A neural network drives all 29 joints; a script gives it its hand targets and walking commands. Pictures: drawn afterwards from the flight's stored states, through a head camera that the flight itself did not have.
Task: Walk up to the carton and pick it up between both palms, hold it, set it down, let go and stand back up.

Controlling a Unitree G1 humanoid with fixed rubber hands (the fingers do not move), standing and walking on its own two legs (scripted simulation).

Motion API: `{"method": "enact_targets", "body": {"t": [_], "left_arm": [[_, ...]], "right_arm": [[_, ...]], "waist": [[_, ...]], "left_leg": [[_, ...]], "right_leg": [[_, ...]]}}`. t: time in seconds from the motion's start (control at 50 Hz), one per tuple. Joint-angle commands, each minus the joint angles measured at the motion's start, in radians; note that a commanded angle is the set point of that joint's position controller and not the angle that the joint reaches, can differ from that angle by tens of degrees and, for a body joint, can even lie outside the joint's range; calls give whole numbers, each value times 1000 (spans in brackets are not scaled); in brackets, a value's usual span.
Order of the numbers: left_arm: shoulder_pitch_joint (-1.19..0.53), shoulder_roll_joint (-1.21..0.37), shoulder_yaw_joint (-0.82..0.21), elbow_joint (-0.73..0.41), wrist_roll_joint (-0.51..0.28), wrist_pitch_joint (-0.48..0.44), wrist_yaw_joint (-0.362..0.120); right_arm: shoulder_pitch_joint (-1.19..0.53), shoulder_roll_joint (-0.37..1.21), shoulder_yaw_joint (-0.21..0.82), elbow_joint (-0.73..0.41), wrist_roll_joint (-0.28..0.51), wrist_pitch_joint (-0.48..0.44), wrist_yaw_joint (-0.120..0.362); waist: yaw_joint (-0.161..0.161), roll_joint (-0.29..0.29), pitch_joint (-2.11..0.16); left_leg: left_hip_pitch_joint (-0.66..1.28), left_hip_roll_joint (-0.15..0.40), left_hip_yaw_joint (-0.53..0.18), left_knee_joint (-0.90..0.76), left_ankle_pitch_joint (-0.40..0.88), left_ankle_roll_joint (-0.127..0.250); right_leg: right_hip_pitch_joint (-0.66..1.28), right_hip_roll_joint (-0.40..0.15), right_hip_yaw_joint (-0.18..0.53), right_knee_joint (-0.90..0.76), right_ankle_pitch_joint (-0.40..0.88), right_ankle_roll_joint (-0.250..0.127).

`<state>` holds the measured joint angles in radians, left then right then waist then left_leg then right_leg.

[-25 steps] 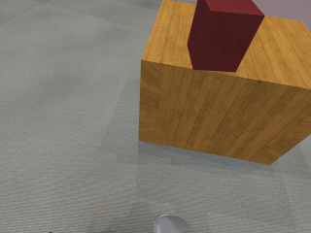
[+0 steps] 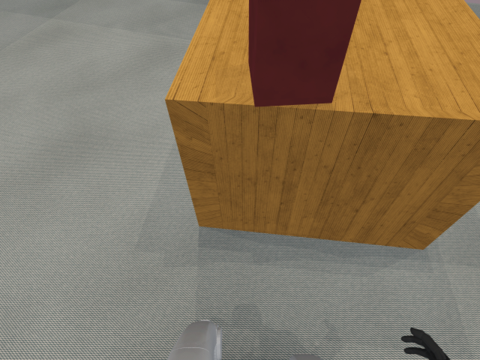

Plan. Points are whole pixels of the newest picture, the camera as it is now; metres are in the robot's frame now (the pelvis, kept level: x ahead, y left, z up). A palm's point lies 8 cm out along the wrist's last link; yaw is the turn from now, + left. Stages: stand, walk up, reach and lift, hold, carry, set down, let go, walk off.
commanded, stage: walk up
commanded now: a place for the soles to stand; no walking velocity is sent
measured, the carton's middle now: (292, 36) +0.80 -0.09 +0.11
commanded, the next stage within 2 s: none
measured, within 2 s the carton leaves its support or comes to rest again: neither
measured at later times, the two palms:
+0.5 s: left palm (74, 344) +0.16 +0.31 -0.10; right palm out of the picture +0.13 -0.29 -0.09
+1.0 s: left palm out of the picture +0.05 +0.34 -0.11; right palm out of the picture -0.03 -0.28 -0.12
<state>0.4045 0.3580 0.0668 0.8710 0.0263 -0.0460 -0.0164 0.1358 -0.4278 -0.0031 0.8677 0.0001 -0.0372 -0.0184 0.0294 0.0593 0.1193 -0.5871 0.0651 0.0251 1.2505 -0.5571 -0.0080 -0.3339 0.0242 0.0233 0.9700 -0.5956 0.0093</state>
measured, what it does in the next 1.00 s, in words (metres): steps on the spot: left foot, then right foot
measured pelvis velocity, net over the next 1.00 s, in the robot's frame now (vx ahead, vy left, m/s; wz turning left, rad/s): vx -0.03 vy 0.04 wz -0.04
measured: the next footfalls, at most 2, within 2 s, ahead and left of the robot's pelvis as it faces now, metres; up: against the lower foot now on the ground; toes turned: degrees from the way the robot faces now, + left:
left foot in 0.08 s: +0.14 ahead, +0.12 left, +0.00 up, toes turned +4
right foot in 0.54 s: +0.16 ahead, -0.12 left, +0.00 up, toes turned +2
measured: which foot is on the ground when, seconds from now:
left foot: up 0.00-0.06, down 0.08-0.56, up 0.58-0.80, down 0.82-1.00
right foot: down 0.00-0.12, up 0.14-0.52, down 0.54-0.96, up 0.98-1.00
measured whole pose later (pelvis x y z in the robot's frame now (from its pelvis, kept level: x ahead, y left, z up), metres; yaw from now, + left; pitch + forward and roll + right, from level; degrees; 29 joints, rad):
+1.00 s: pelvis -0.03 +0.04 +0.00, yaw -2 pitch -6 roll +0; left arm 0.18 0.33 0.07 0.99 0.03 0.00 0.04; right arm 0.27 -0.42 0.00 1.03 0.00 0.03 -0.01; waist -0.01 0.03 0.12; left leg -0.37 0.01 0.10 1.01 -0.54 0.05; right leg -0.57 0.02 0.10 0.95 -0.37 0.01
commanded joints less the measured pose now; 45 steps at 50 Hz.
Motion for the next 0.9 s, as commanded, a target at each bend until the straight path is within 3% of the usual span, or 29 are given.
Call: {"method": "enact_targets", "body": {"t": [0.0, 0.02, 0.04, 0.06, 0.08, 0.1, 0.12, 0.16, 0.2, 0.24, 0.28, 0.36, 0.4, 0.44, 0.46, 0.48, 0.5, 0.52, 0.54, 0.56, 0.6, 0.64, 0.66, 0.74, 0.8, 0.82, 0.84, 0.86, 0.88], "left_arm": [[-47, 330, 63, -79, -43, -50, 72], [-125, 326, 48, -89, -49, -42, 71], [-134, 243, 27, -114, -60, -46, 67], [-111, 136, 0, -104, -57, -55, 70], [-88, 178, 15, -81, -61, -43, 88], [-78, 243, 23, -59, -61, -33, 94], [-57, 240, 30, -46, -51, -30, 88], [-56, 193, 30, -17, -46, -35, 82], [-80, 198, 30, -21, -54, -18, 79], [-81, 186, 31, -14, -49, -8, 77], [-113, 182, 32, -24, -49, -5, 80], [-191, 217, 40, -17, -44, -15, 89], [-124, 191, 42, 2, -38, -13, 91], [-104, 217, 57, 27, -31, -19, 88], [-78, 232, 66, 41, -21, -21, 90], [-75, 268, 73, 42, -6, -19, 91], [-113, 321, 76, 10, 6, -25, 90], [-195, 364, 78, -11, 11, -17, 84], [-241, 367, 75, -13, 9, -20, 84], [-262, 403, 91, -22, 13, -23, 86], [-288, 340, 89, -21, 19, -25, 81], [-288, 320, 92, -22, 21, -22, 81], [-258, 305, 92, 3, 19, -21, 79], [-224, 313, 96, 7, 19, -25, 73], [-250, 295, 93, -1, 17, -7, 64], [-242, 293, 80, 7, 9, -2, 64], [-303, 292, 77, 7, 10, 8, 58], [-320, 258, 72, -10, 4, 22, 56], [-349, 206, 54, -3, -1, 25, 57]], "right_arm": [[11, -181, -97, -75, 0, -47, -5], [132, -169, -112, -25, -9, -54, -6], [255, -267, -134, 15, -10, -63, -15], [287, -326, -150, 29, -2, -63, -25], [279, -349, -142, 30, 15, -58, -23], [201, -305, -121, 27, 20, -50, -24], [154, -270, -108, 11, 20, -51, -25], [104, -208, -105, -6, 0, -52, -34], [95, -223, -108, -13, 5, -47, -40], [86, -232, -112, -29, -1, -45, -41], [58, -207, -110, -32, -14, -37, -30], [59, -217, -113, -49, -2, -12, -25], [-62, -216, -104, -79, -5, 10, -17], [-135, -205, -86, -92, 6, 29, -8], [-135, -190, -93, -100, 9, 34, -4], [-130, -163, -89, -88, 16, 47, -6], [-102, -151, -84, -97, 22, 60, -7], [-77, -148, -84, -84, 16, 75, -14], [-34, -178, -94, -60, 15, 84, -12], [-25, -186, -105, -43, 0, 88, -5], [18, -186, -108, 6, 4, 89, 6], [28, -203, -114, 31, 2, 90, 12], [40, -205, -121, 42, -3, 89, 17], [17, -211, -116, 62, -10, 81, 15], [116, -221, -107, 97, -16, 52, 16], [114, -219, -105, 114, -18, 45, 21], [186, -208, -110, 145, -30, 39, 23], [229, -235, -124, 160, -37, 30, 18], [260, -300, -131, 186, -46, 31, 16]], "waist": [[-41, -237, -28], [-120, -186, -82], [-169, -33, -249], [-178, 232, -282], [-144, 169, -312], [-111, 8, -279], [-90, 66, -208], [-56, 67, -176], [-64, 12, -152], [-54, 112, -153], [-53, 122, -132], [-84, 192, -95], [-37, 228, -87], [7, 138, -58], [20, 76, -118], [19, -52, -62], [-7, -222, -41], [-30, -218, -15], [-46, -135, 4], [-46, -150, 33], [-45, -199, 26], [-28, -305, 11], [-37, -252, -30], [-1, -268, -88], [-32, -355, -141], [-35, -290, -169], [-84, -321, -151], [-111, -198, -106], [-151, 82, -78]], "left_leg": [[14, 9, 19, -424, 57, 74], [278, -28, 41, -604, 286, 103], [540, 54, -141, -629, 565, 144], [676, 282, -441, -712, 895, 177], [710, 367, -623, -783, 963, 176], [692, 353, -585, -747, 884, 241], [661, 361, -537, -729, 975, 237], [592, 298, -369, -680, 1164, 184], [545, 265, -331, -652, 1171, 166], [523, 256, -283, -677, 1052, 154], [490, 248, -197, -647, 1110, 196], [366, 252, -196, -626, 973, 252], [197, 244, -177, -622, 788, 251], [108, 200, -148, -560, 560, 202], [57, 180, -149, -479, 443, 165], [1, 106, -95, -361, 311, 110], [-7, -38, 16, -169, 69, 63], [0, -51, -83, -81, -56, 65], [19, -33, -116, -58, -57, 71], [35, -12, -117, -39, -28, 66], [-14, -23, -136, -41, 44, 74], [-12, -11, -103, -65, 52, 49], [-7, -22, -113, -62, 42, 46], [3, -19, -108, -158, -23, 56], [152, -24, -55, -397, -122, 65], [245, -45, -26, -497, -73, 86], [368, -45, -13, -564, -34, 99], [409, -2, -105, -728, -165, 119], [394, 178, -427, -903, -442, 169]], "right_leg": [[46, -249, 359, -281, 1030, -217], [-88, -203, 272, -154, 989, -172], [-152, -109, 162, 152, 889, -77], [-365, 61, 83, 432, 115, -5], [-346, 100, 130, 391, -50, 1], [-338, 58, 134, 357, -25, -9], [-383, 38, 121, 365, 10, -16], [-344, 15, 116, 350, 34, -10], [-344, 1, 105, 333, 77, -18], [-346, -12, 116, 275, 118, -16], [-303, -15, 73, 126, 50, -2], [-251, -32, -2, 22, 101, 12], [-98, -35, -34, -89, 254, -1], [16, -9, -41, -236, 393, -18], [91, -16, 27, -232, 417, -39], [61, -76, 213, -361, 424, -57], [-69, -235, 552, -570, 384, -119], [-125, -307, 714, -651, 250, -151], [-169, -313, 725, -670, 64, -168], [-278, -324, 755, -718, -141, -193], [-186, -268, 708, -721, -200, -103], [-156, -209, 635, -691, -212, -108], [-109, -203, 656, -685, -208, -73], [-45, -242, 675, -659, -279, -140], [-81, -230, 572, -601, -182, -184], [-154, -218, 525, -592, -154, -161], [-250, -181, 455, -578, -154, -115], [-359, -97, 328, -436, -135, -43], [-505, 36, 166, -91, -108, -9]]}}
